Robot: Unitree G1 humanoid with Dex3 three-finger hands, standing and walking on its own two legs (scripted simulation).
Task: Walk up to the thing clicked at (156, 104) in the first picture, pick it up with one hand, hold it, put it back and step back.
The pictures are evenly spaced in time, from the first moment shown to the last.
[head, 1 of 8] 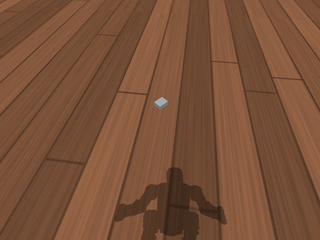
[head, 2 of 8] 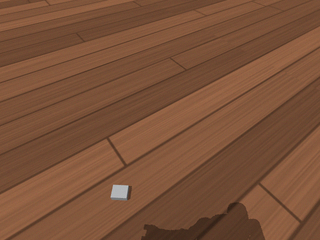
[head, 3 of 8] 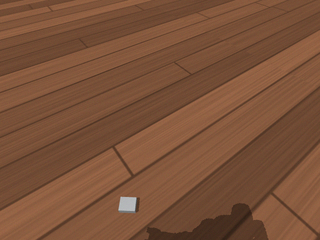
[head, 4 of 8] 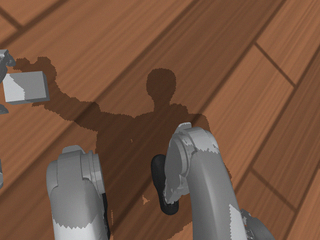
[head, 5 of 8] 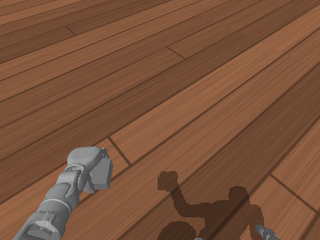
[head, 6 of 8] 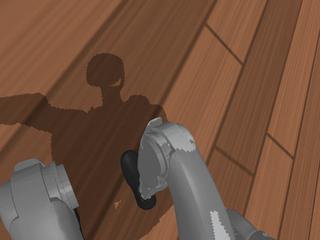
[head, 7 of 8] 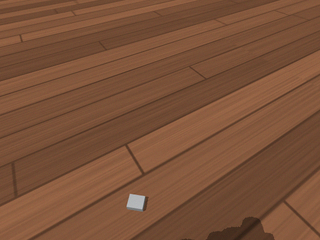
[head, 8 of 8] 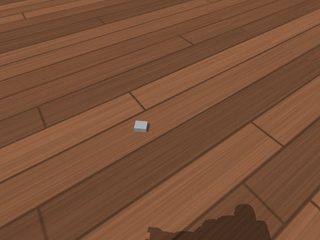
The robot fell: no
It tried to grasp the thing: yes
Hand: left
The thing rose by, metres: 0.68
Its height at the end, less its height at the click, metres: +0.00
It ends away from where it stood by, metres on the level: 0.01
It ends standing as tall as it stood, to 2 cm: yes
